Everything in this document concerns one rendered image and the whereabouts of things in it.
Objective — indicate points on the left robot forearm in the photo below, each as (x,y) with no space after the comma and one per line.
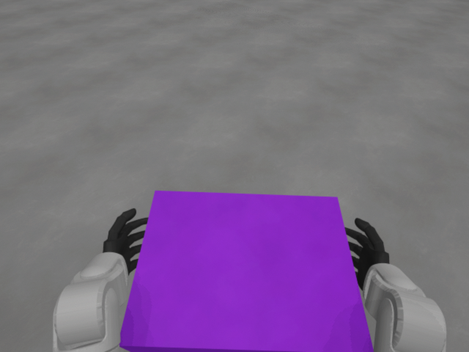
(86,315)

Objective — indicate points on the robot right hand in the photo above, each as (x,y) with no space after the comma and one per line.
(372,250)

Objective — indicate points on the robot left hand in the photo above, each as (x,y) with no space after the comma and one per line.
(118,240)

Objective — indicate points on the right robot forearm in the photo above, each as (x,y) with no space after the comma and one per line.
(406,321)

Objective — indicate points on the carton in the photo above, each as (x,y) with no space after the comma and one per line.
(224,272)

